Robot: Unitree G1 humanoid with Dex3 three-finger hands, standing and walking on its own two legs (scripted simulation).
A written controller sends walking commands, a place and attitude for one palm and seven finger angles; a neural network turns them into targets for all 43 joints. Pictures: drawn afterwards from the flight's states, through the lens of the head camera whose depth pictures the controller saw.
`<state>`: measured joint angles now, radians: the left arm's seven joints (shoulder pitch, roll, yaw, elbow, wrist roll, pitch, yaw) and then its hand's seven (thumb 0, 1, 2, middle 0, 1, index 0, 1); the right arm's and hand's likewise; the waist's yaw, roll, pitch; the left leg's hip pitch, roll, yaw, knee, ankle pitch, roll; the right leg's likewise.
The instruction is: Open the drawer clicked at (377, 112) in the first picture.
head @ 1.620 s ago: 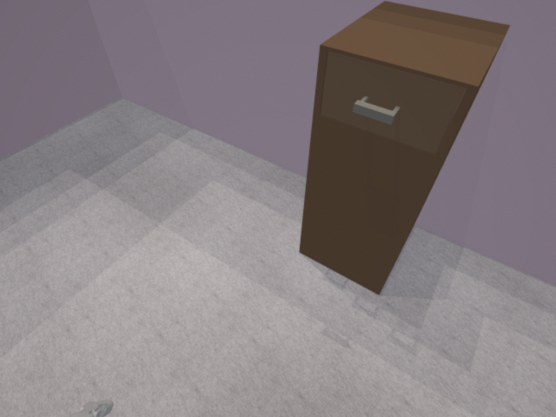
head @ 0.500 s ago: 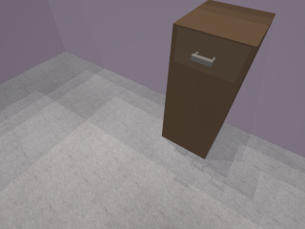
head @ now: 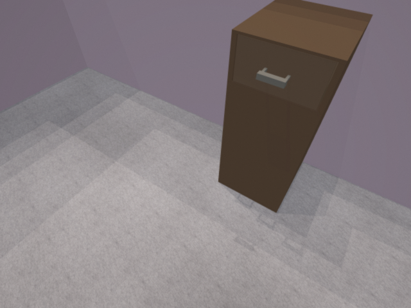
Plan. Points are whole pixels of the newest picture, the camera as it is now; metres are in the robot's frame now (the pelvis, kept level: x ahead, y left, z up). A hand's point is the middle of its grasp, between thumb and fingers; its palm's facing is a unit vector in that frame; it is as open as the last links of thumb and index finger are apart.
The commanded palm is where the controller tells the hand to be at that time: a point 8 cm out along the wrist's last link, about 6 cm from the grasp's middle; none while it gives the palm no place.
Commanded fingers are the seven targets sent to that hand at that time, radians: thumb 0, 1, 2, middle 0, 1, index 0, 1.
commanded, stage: turn to face it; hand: left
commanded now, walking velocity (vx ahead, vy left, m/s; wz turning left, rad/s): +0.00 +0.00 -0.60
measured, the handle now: (273, 76) +0.82 -0.18 +0.03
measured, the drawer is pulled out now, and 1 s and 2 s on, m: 0.00 0.00 0.00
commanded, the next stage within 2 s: take the last steps up to it in 0.88 s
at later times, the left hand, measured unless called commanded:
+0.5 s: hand out of the picture +0.05 +0.15 -0.17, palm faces -0.19 -0.95 -0.26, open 7.4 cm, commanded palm none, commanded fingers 0.00 0.90 0.90 -0.20 -0.30 -0.20 -0.30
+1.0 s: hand out of the picture +0.13 +0.21 -0.18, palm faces -0.38 -0.90 -0.21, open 7.4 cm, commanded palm none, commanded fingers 0.00 0.90 0.90 -0.20 -0.30 -0.20 -0.30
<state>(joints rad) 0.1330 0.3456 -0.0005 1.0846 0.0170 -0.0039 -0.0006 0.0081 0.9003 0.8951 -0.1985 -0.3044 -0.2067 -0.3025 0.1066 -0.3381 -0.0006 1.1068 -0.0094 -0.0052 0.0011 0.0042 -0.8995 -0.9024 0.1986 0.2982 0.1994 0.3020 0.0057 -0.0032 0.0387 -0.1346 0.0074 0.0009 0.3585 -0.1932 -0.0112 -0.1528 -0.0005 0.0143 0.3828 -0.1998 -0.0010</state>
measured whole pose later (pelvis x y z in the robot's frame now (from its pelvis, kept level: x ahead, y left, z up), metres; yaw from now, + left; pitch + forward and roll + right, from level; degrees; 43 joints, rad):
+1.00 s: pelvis -0.02 +0.05 +0.00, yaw -26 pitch +0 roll -2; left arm 0.24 0.27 0.09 0.94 0.04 0.06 0.00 0.01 0.90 0.90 -0.20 -0.30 -0.20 -0.30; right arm 0.23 -0.17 -0.01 0.95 -0.02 0.02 -0.03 0.00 -0.90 -0.90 0.20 0.30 0.20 0.30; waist 0.01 -0.06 0.00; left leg -0.21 0.01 0.05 0.47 -0.26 0.05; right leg -0.49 0.08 0.09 1.01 -0.38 0.04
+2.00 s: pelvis +0.20 -0.05 -0.03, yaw -28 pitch -1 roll -1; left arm 0.49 0.12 0.03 1.19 0.02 -0.04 0.01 0.01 0.91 0.90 -0.20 -0.30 -0.20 -0.30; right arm 0.10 -0.18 -0.04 0.97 -0.03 -0.06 0.02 0.00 -0.91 -0.90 0.19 0.30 0.19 0.30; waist 0.06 -0.03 0.08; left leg -0.46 0.06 0.15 0.68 -0.21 0.06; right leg -0.11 -0.09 -0.08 0.90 -0.54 0.01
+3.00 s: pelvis +0.20 -0.07 -0.01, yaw -29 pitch +0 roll +0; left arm 0.30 0.18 0.06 1.07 0.03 0.03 0.02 0.01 0.90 0.90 -0.20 -0.30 -0.21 -0.30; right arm 0.23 -0.21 -0.04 1.02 -0.02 0.02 -0.01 0.00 -0.91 -0.90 0.19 0.30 0.19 0.30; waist 0.05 0.00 -0.02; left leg -0.14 0.03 0.02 0.44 -0.34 0.00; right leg -0.31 -0.03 -0.09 0.45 -0.16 -0.02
